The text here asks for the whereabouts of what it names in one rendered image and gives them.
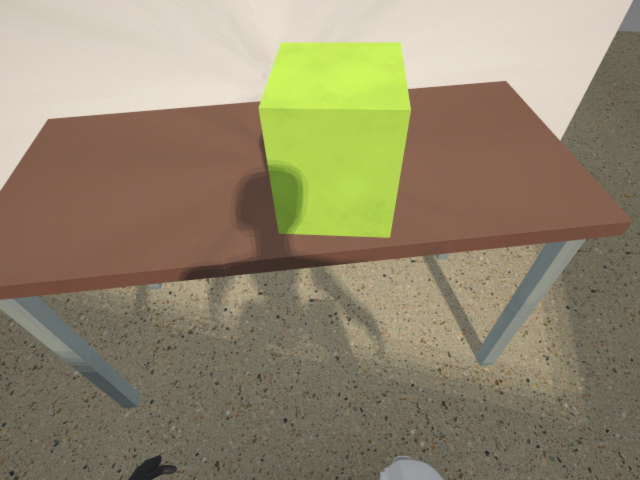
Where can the robot right shin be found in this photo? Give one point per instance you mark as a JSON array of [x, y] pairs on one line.
[[401, 458]]

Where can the table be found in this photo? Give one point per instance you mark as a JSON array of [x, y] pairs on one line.
[[151, 197]]

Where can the left robot hand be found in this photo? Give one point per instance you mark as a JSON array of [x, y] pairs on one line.
[[150, 469]]

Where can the robot right thigh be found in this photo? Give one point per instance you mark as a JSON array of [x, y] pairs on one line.
[[409, 470]]

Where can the carton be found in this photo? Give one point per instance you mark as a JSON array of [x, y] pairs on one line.
[[334, 118]]

